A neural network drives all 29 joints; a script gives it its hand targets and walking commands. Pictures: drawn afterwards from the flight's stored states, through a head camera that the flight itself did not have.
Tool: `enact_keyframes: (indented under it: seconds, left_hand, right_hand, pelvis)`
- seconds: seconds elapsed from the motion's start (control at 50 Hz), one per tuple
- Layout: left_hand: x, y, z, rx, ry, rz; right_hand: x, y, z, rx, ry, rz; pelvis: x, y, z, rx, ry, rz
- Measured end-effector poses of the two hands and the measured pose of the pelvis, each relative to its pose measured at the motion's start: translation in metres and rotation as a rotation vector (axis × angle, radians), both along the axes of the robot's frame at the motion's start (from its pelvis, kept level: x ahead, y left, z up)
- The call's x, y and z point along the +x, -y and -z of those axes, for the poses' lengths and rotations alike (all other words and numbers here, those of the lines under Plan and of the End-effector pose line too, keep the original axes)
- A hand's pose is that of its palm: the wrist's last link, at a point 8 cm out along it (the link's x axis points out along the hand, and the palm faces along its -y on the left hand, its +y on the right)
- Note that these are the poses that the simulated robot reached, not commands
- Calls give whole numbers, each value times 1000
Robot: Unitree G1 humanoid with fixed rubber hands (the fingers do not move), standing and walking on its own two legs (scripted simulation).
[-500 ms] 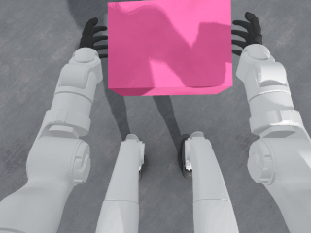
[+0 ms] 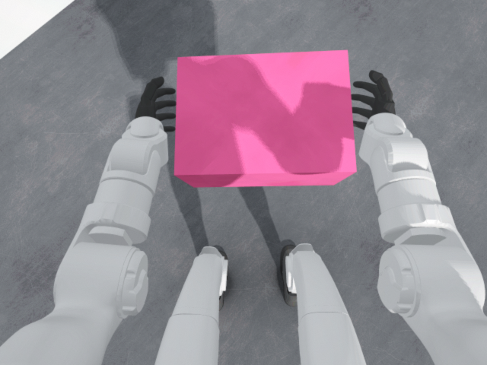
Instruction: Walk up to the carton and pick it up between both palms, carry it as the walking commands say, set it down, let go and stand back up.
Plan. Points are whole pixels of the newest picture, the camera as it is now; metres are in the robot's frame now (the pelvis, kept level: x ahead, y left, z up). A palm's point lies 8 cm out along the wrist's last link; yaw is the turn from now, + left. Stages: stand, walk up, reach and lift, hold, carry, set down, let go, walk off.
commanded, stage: reach and lift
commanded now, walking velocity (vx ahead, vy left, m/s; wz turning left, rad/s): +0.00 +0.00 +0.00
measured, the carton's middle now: (262, 126) +0.49 -0.02 -0.10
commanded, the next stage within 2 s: hold in 1.86 s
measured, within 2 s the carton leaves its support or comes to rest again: neither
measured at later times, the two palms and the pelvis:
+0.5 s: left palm (112, 79) +0.45 +0.16 +0.11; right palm (446, 70) +0.45 -0.21 +0.11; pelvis +0.08 +0.00 +0.05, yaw +0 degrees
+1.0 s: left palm (77, 75) +0.44 +0.18 +0.13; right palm (434, 84) +0.42 -0.19 +0.12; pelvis +0.14 +0.00 +0.08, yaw +0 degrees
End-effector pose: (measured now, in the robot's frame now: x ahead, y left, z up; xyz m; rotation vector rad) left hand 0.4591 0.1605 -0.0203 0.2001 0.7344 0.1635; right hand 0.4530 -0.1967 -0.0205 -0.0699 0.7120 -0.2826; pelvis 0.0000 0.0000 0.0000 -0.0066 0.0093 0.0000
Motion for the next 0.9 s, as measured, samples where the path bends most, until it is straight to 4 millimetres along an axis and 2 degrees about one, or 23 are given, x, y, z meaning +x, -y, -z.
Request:
enact_keyframes:
  seconds: [0.14, 0.26, 0.36, 0.42, 0.54, 0.7, 0.8, 0.9]
  left_hand:
    - [-5, 1, -32, -14, 26, -7]
    - [-14, 2, -71, -73, 23, -31]
    - [-6, 1, -109, -130, 77, -7]
    - [-2, 0, -122, -177, 86, 34]
    - [-5, -2, -125, -228, 43, 57]
    - [-9, -13, -136, -187, 46, -2]
    - [-9, -17, -146, -158, 66, -9]
    - [-13, -19, -151, -172, 72, -10]
  right_hand:
    - [-5, 0, -34, 15, 27, 17]
    - [-13, 4, -75, 56, 24, 33]
    - [-7, 7, -114, 69, 74, 26]
    - [-5, 11, -128, 70, 81, 21]
    - [-9, 16, -133, 91, 33, -21]
    - [-12, 6, -130, 117, 21, -112]
    - [-18, 0, -132, 111, 37, -120]
    - [-25, -3, -137, 103, 37, -100]
  pelvis:
    - [10, 0, -12, 0, -34, 0]
    - [41, 0, -27, 1, -115, 1]
    - [61, 1, -36, 3, -144, 2]
    - [69, 2, -42, 4, -127, 3]
    - [94, 6, -59, 10, -73, 4]
    - [128, 10, -75, 17, -31, 6]
    - [141, 7, -80, 12, -18, 7]
    - [145, 1, -83, 4, -10, 8]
